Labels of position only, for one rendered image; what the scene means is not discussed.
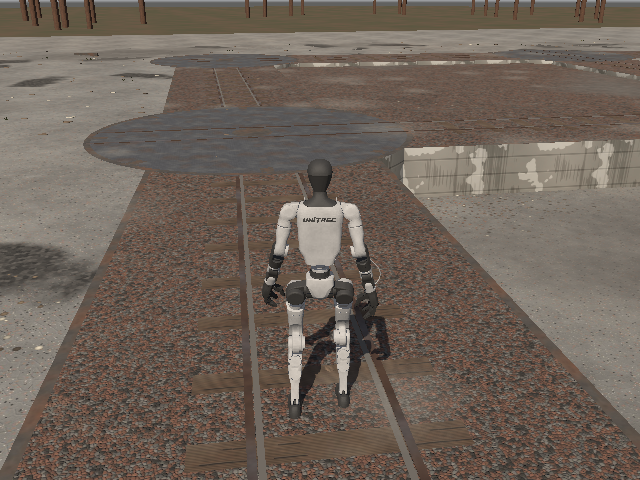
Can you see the left robot forearm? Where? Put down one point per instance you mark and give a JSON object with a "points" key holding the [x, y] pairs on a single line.
{"points": [[273, 267]]}

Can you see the left robot hand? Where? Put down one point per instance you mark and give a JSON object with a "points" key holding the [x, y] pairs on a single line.
{"points": [[267, 293]]}

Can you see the left robot upper arm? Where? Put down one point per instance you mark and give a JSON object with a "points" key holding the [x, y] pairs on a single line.
{"points": [[287, 213]]}

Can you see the right robot upper arm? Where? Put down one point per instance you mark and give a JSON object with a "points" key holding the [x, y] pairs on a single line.
{"points": [[352, 213]]}

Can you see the robot torso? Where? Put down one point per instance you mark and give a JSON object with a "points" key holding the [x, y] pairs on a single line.
{"points": [[319, 236]]}

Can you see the right robot hand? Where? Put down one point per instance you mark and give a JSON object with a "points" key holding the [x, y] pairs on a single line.
{"points": [[372, 303]]}

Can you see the left robot thigh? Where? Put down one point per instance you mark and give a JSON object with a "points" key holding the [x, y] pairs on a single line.
{"points": [[295, 302]]}

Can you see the right robot forearm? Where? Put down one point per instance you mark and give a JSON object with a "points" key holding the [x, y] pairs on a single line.
{"points": [[365, 272]]}

